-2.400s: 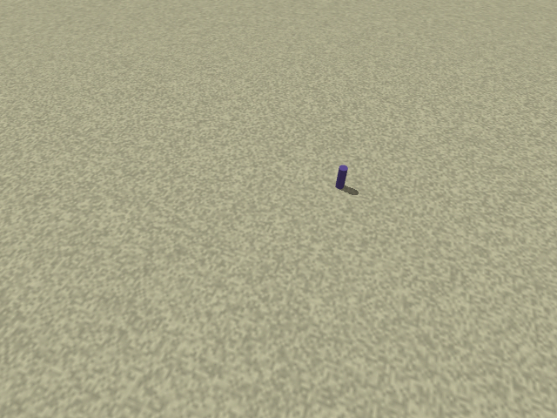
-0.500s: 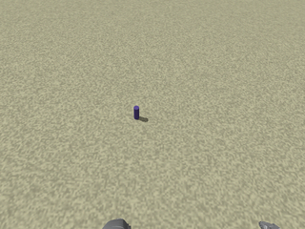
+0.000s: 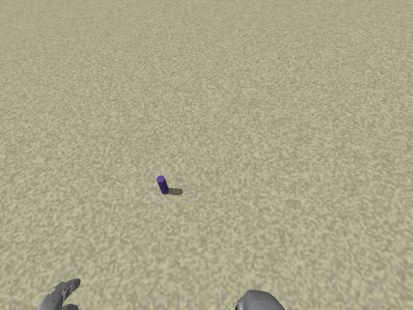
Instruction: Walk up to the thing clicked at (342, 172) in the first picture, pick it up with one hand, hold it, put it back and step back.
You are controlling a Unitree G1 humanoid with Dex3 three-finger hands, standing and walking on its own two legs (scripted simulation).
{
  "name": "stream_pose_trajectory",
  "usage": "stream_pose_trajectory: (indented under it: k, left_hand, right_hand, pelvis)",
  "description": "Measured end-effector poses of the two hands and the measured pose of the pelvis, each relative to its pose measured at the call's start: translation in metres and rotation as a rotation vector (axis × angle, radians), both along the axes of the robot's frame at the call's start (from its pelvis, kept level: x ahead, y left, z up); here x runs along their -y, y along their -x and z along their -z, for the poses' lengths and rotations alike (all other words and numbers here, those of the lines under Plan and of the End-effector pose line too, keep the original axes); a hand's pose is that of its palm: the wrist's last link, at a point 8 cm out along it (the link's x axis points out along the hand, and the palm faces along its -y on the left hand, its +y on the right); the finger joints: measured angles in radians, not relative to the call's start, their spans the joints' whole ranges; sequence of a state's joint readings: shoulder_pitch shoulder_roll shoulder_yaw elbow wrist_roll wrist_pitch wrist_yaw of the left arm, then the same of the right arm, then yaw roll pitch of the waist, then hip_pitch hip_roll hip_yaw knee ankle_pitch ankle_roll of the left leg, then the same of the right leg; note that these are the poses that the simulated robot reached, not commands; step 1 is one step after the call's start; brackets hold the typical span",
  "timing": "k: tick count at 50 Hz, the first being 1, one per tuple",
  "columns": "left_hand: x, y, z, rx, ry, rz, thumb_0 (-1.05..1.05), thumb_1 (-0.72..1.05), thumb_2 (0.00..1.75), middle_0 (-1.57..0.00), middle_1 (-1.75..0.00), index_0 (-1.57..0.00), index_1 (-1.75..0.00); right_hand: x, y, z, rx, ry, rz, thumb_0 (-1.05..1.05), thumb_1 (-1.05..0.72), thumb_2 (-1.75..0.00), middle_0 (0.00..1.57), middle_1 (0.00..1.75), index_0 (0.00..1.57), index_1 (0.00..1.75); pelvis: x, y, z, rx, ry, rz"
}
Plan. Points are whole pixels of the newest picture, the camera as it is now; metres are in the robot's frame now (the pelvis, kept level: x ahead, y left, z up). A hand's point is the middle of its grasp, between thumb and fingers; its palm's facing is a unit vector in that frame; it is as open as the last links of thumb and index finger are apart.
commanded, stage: walk up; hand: left
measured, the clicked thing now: (162, 185) +0.78 +0.26 -0.69
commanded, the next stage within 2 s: none
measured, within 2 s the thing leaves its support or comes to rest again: neither
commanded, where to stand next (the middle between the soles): +0.39 +0.04 m, yaw +0 degrees
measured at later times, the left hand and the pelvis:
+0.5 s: hand (66, 282) +0.20 +0.34 -0.14, palm faces -0.06 -0.93 -0.36, open 7.4 cm; pelvis +0.17 +0.06 +0.01, yaw -1 degrees
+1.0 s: hand (95, 200) +0.39 +0.30 -0.11, palm faces -0.05 -0.91 -0.42, open 7.4 cm; pelvis +0.30 +0.04 +0.01, yaw -1 degrees
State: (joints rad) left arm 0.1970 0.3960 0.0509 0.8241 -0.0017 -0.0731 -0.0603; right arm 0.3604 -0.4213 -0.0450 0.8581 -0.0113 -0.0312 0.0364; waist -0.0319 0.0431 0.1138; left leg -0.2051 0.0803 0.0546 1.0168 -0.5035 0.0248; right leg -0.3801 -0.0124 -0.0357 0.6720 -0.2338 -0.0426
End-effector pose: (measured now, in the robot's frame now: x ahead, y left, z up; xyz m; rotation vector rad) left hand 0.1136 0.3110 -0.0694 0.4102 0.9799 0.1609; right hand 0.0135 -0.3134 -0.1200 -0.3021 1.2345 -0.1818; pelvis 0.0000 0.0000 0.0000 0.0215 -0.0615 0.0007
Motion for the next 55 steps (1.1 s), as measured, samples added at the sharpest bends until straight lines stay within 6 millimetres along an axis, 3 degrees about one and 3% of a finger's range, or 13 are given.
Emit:
stream_pose_trajectory:
  k: [4, 9, 17, 22, 28, 33, 38, 44, 50, 55]
  left_hand:
    - [0.008, -0.007, -0.011, -0.016, 0.01, -0.034, 0.01, 0.9, 0.9, -0.2, -0.3, -0.2, -0.3]
    - [0.0, -0.008, -0.011, -0.088, 0.003, -0.05, 0.01, 0.9, 0.9, -0.2, -0.3, -0.21, -0.3]
    - [-0.04, -0.026, 0.01, -0.148, 0.012, -0.1, 0.01, 0.9, 0.9, -0.2, -0.3, -0.21, -0.3]
    - [-0.067, -0.057, 0.037, -0.197, 0.026, -0.109, 0.01, 0.9, 0.9, -0.2, -0.3, -0.2, -0.3]
    - [-0.071, -0.115, 0.032, -0.179, 0.058, -0.057, 0.01, 0.9, 0.9, -0.2, -0.3, -0.2, -0.3]
    - [-0.072, -0.156, 0.022, -0.154, 0.062, -0.043, 0.01, 0.9, 0.9, -0.2, -0.3, -0.2, -0.3]
    - [-0.066, -0.195, 0.012, -0.164, 0.029, -0.025, 0.01, 0.9, 0.9, -0.2, -0.3, -0.2, -0.3]
    - [-0.049, -0.245, 0.009, -0.116, -0.041, -0.029, 0.01, 0.9, 0.9, -0.2, -0.3, -0.2, -0.3]
    - [-0.029, -0.268, -0.002, -0.077, -0.02, -0.04, 0.01, 0.9, 0.9, -0.2, -0.3, -0.2, -0.3]
    - [-0.031, -0.275, -0.001, -0.093, -0.012, -0.044, 0.01, 0.9, 0.9, -0.2, -0.3, -0.21, -0.3]
  right_hand:
    - [-0.003, -0.053, -0.012, 0.062, -0.024, -0.022, 0.01, -0.91, -0.9, 0.21, 0.3, 0.2, 0.3]
    - [-0.003, -0.106, -0.025, 0.127, -0.016, -0.039, 0.01, -0.91, -0.9, 0.21, 0.3, 0.2, 0.3]
    - [-0.019, -0.173, -0.037, 0.1, 0.044, -0.084, 0.01, -0.91, -0.9, 0.2, 0.3, 0.2, 0.3]
    - [-0.042, -0.217, -0.044, 0.166, 0.088, -0.092, 0.01, -0.91, -0.9, 0.21, 0.3, 0.2, 0.3]
    - [-0.063, -0.232, -0.06, 0.183, 0.08, -0.039, 0.0, -0.91, -0.9, 0.21, 0.3, 0.2, 0.3]
    - [-0.065, -0.237, -0.058, 0.129, 0.067, -0.018, 0.0, -0.9, -0.9, 0.21, 0.3, 0.2, 0.3]
    - [-0.056, -0.246, -0.044, 0.084, 0.044, 0.013, 0.01, -0.9, -0.9, 0.21, 0.3, 0.21, 0.3]
    - [-0.038, -0.274, -0.008, 0.012, 0.009, 0.03, 0.01, -0.9, -0.9, 0.21, 0.3, 0.2, 0.3]
    - [-0.043, -0.321, -0.004, 0.019, -0.026, -0.015, 0.01, -0.91, -0.9, 0.21, 0.3, 0.2, 0.3]
    - [-0.044, -0.35, -0.011, 0.051, -0.007, -0.027, 0.01, -0.91, -0.9, 0.21, 0.3, 0.2, 0.3]
  pelvis:
    - [0.002, -0.027, -0.014, 0.004, -0.007, 0.017]
    - [-0.003, -0.058, -0.02, -0.004, 0.014, 0.034]
    - [-0.027, -0.116, -0.012, -0.02, 0.057, 0.014]
    - [-0.051, -0.152, -0.001, -0.011, 0.027, 0.019]
    - [-0.063, -0.186, -0.015, 0.005, 0.041, 0.019]
    - [-0.065, -0.214, -0.02, 0.009, 0.027, 0.024]
    - [-0.059, -0.245, -0.019, 0.001, 0.012, 0.029]
    - [-0.04, -0.28, -0.003, -0.008, 0.018, 0.027]
    - [-0.035, -0.298, -0.011, -0.005, -0.003, 0.02]
    - [-0.04, -0.312, -0.014, -0.006, 0.004, 0.021]
